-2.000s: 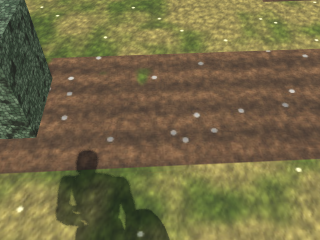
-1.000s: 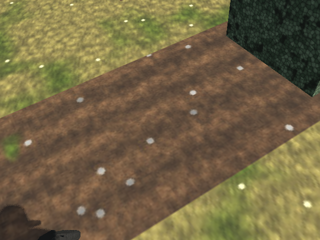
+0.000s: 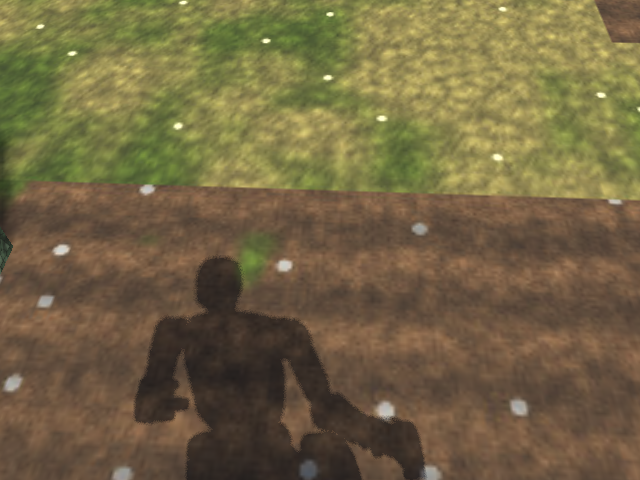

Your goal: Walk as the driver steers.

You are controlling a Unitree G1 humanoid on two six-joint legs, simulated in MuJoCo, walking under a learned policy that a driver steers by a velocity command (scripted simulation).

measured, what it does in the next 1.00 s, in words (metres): walks ahead: left foot, then right foot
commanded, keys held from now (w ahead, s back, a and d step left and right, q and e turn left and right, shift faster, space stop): w+q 0.18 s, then w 0.82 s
